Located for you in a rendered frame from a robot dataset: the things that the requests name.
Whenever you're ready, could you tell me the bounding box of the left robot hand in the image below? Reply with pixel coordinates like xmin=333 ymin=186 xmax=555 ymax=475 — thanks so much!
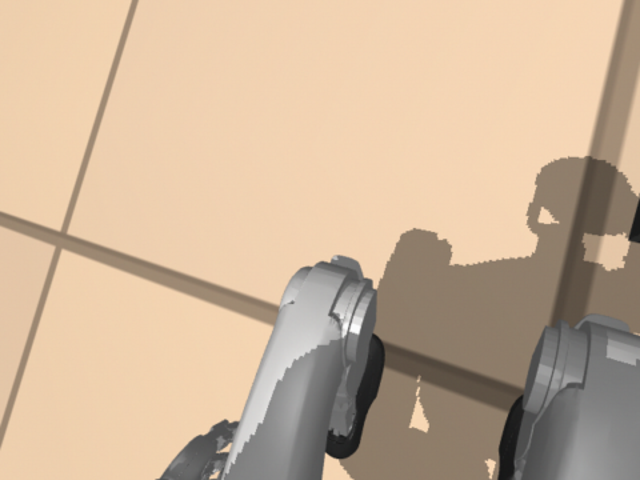
xmin=160 ymin=419 xmax=240 ymax=480

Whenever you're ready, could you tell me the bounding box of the small box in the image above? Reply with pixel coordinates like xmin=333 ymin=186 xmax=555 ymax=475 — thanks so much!
xmin=628 ymin=198 xmax=640 ymax=243

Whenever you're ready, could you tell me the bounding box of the left robot foot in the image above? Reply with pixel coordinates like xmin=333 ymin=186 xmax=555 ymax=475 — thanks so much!
xmin=325 ymin=334 xmax=385 ymax=459

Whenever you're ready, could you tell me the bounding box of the right robot foot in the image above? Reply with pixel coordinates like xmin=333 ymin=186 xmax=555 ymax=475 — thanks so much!
xmin=498 ymin=394 xmax=525 ymax=480

